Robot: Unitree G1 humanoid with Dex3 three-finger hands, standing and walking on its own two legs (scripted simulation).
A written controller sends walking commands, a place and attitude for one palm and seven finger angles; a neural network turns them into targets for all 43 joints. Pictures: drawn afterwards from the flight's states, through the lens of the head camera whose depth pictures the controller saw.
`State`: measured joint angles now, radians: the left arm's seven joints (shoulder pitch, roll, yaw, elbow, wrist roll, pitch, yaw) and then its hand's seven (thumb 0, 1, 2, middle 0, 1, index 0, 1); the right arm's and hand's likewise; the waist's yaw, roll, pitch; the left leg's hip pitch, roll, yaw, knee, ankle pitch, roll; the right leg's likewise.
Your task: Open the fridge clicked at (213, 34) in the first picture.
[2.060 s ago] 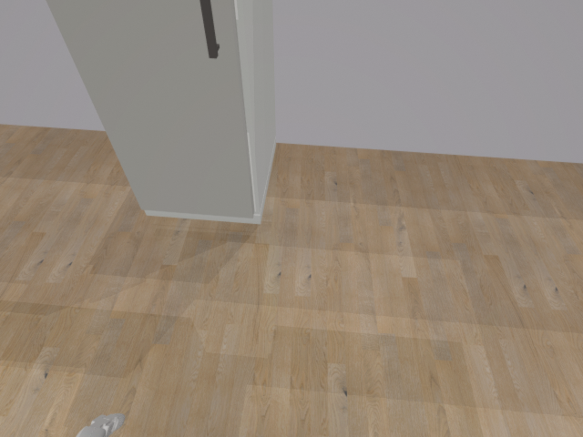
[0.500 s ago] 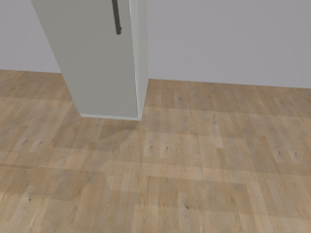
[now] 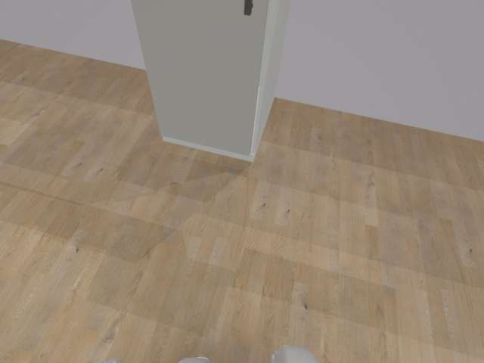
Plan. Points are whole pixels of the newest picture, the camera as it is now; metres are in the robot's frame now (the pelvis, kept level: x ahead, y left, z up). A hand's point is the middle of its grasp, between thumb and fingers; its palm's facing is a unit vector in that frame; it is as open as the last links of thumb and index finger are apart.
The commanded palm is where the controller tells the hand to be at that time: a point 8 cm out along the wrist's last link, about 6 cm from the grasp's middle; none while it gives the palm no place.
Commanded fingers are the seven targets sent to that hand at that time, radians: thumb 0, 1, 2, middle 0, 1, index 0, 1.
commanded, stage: walk to a spot facing it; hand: right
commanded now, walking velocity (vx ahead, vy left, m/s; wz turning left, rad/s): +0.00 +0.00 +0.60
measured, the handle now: out of the picture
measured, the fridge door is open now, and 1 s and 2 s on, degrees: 0 0 0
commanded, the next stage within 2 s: turn to face it in 1.88 s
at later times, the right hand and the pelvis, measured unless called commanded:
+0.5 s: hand out of the picture +0.09 -0.27 -0.15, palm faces -0.23 +0.94 -0.23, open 7.4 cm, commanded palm none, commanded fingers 0.00 -0.90 -0.90 0.20 0.30 0.20 0.30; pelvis -0.04 -0.07 +0.01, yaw +18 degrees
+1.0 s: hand (304, 351) +0.17 -0.12 -0.16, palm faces -0.56 +0.81 -0.18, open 7.4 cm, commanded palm none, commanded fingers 0.00 -0.90 -0.90 0.20 0.30 0.20 0.30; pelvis +0.03 +0.01 +0.01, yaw +35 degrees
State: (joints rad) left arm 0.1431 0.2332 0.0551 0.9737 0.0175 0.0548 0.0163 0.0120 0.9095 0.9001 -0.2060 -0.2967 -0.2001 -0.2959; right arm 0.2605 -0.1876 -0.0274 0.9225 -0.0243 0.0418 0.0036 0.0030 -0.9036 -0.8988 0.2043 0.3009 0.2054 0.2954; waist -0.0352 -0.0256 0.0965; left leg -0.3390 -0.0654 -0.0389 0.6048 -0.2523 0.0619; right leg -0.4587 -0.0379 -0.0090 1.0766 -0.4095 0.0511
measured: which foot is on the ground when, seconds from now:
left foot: down 0.00-0.30, up 0.32-0.74, down 0.76-1.00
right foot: up 0.00-0.28, down 0.30-0.74, up 0.76-1.00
